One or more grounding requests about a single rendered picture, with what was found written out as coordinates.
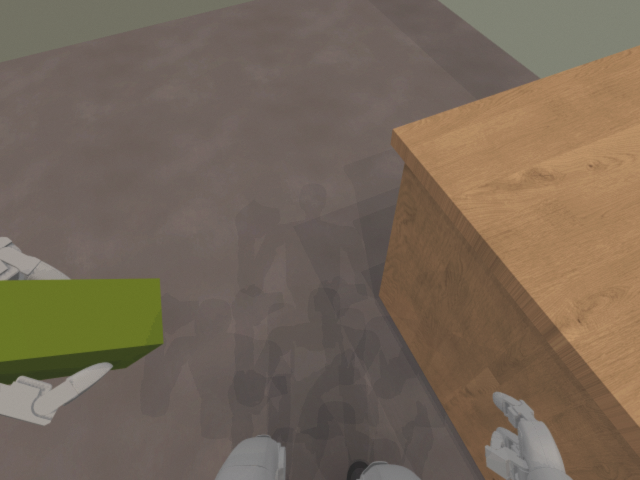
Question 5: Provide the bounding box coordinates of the right robot shin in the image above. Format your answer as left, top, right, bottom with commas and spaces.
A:
362, 461, 388, 474

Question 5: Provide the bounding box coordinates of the left robot hand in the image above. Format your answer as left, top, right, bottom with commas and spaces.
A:
0, 237, 113, 426

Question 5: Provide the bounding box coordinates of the right robot hand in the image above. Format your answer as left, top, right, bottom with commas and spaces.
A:
485, 392, 566, 480

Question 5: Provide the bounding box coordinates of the left robot thigh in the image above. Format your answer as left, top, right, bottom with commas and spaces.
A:
215, 437, 286, 480

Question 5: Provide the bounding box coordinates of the table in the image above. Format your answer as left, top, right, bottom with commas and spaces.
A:
379, 45, 640, 480

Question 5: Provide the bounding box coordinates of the sponge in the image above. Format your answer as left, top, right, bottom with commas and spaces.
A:
0, 278, 164, 385

